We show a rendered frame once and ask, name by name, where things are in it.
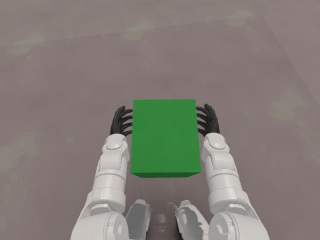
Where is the robot left hand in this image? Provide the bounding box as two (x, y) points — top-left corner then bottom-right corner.
(110, 105), (133, 136)

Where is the robot right forearm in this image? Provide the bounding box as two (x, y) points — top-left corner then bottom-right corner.
(201, 132), (262, 223)

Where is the robot left upper arm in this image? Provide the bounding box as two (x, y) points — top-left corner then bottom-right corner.
(71, 211), (130, 240)

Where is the robot left forearm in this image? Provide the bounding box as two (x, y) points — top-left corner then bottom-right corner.
(70, 133), (130, 240)

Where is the robot right upper arm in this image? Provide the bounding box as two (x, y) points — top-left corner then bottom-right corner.
(208, 211), (270, 240)

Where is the robot right hand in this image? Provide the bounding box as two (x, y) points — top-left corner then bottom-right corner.
(196, 103), (220, 137)

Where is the right robot shin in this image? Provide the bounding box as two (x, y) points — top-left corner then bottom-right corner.
(179, 200), (191, 240)

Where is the carton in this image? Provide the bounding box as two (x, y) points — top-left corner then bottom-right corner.
(130, 99), (201, 178)

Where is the robot right thigh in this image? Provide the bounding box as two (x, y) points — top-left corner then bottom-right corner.
(175, 204), (209, 240)

